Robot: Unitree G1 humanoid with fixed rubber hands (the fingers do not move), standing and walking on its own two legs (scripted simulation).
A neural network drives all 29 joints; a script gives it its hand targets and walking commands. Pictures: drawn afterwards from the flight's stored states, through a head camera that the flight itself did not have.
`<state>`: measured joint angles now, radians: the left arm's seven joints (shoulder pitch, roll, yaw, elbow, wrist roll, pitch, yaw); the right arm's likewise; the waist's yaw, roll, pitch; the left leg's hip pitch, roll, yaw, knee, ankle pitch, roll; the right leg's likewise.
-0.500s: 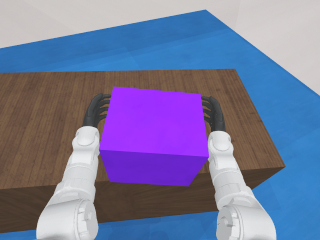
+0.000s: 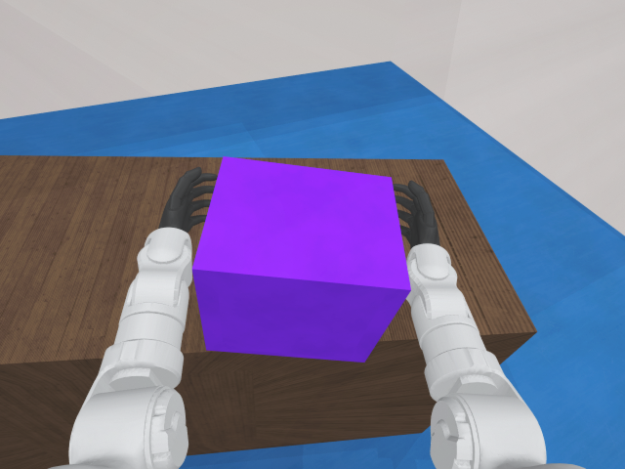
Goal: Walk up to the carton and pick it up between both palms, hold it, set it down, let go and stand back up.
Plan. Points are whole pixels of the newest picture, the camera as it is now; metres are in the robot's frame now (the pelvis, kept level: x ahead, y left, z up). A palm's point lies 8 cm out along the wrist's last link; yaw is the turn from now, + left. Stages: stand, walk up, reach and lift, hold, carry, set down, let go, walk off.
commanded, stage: reach and lift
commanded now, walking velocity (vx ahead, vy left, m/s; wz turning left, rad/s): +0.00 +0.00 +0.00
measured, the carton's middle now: (297, 264) +0.37 +0.01 +0.04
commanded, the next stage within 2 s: hold in 1.76 s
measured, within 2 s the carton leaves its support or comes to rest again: neither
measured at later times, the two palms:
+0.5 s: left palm (175, 218) +0.37 +0.16 +0.13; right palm (437, 239) +0.35 -0.17 +0.13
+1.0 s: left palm (164, 200) +0.36 +0.16 +0.17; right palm (448, 222) +0.34 -0.16 +0.17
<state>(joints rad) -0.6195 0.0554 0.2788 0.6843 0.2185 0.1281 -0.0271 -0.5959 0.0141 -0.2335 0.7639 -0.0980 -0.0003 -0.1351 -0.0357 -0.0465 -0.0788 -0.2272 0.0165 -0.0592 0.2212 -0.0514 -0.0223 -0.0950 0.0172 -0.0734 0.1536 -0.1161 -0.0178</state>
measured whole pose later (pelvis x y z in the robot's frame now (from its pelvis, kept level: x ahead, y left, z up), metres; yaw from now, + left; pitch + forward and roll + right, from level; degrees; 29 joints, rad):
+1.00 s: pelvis -0.01 +0.01 +0.00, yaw -1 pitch -4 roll -1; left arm -0.56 0.03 0.23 0.12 0.26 0.64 -0.04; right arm -0.59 -0.07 -0.07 0.46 0.13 0.32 -0.15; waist -0.08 -0.08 -0.01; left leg -0.11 0.01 -0.04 0.26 -0.08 -0.01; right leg 0.02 0.01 -0.06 0.18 -0.13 -0.01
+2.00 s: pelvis -0.01 +0.01 +0.00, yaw -1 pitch -6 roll -1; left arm -0.55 0.03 0.25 0.02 0.27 0.75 -0.06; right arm -0.62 -0.09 -0.03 0.41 0.19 0.41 -0.18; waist -0.07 -0.08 -0.01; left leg -0.07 0.01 -0.04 0.27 -0.09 -0.01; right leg 0.07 0.01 -0.07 0.17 -0.13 -0.01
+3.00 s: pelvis +0.00 +0.00 +0.00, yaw -1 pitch -6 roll -1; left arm -0.55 0.01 0.28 -0.03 0.28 0.80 -0.08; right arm -0.65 -0.12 0.01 0.39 0.24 0.47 -0.20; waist -0.08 -0.08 -0.04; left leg -0.05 0.02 -0.03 0.25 -0.09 -0.01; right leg 0.09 0.01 -0.06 0.14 -0.13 -0.01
